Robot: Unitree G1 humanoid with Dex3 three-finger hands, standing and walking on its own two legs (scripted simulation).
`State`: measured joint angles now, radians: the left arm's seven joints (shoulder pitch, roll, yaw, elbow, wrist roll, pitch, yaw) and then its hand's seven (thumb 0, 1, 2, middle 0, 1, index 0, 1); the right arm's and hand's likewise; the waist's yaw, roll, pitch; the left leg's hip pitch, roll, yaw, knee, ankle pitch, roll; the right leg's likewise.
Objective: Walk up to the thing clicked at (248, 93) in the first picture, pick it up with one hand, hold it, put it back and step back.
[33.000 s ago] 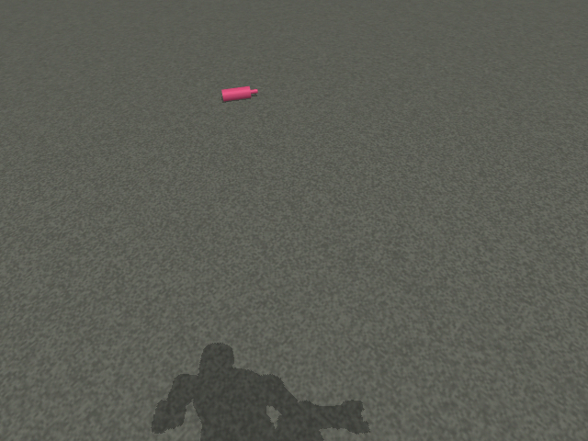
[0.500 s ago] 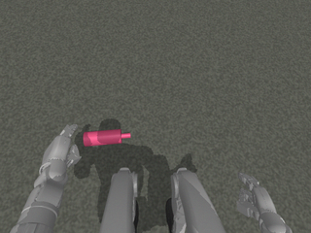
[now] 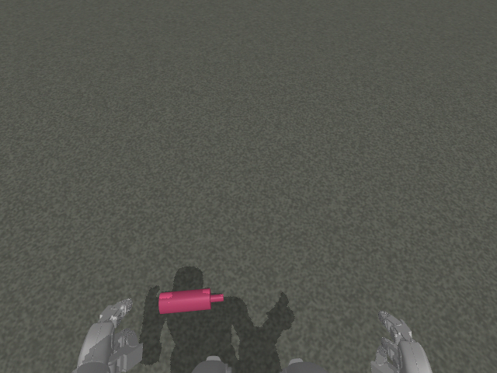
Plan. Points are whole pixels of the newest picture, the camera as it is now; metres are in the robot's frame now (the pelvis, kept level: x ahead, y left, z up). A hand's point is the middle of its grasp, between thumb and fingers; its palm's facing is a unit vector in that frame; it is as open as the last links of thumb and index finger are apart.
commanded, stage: home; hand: left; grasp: from above
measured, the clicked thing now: (192, 300) +0.45 +0.19 -0.66
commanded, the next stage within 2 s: none
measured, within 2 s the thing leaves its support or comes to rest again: neither
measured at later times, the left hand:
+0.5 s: hand (136, 362) +0.17 +0.18 -0.03, palm faces +0.07 -0.98 -0.20, open 7.4 cm
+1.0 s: hand (138, 362) +0.17 +0.17 -0.03, palm faces +0.05 -0.98 -0.20, open 7.4 cm
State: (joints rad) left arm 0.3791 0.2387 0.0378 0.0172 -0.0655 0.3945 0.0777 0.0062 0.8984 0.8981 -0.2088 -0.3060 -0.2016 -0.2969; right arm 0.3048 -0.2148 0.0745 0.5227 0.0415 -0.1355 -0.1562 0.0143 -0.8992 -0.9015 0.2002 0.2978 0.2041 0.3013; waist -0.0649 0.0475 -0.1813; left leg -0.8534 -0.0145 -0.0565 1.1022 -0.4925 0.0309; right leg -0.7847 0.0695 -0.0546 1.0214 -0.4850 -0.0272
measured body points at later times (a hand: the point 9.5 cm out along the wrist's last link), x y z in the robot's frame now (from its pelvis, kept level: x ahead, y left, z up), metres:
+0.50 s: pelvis +0.01 -0.01 +0.02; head +0.02 +0.00 +0.47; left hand +0.16 +0.23 -0.01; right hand +0.18 -0.24 -0.04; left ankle +0.02 +0.09 -0.66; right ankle +0.01 -0.11 -0.66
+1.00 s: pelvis +0.01 -0.01 +0.02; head +0.02 -0.01 +0.47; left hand +0.16 +0.22 -0.01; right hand +0.17 -0.25 -0.04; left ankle +0.02 +0.09 -0.66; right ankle +0.01 -0.11 -0.66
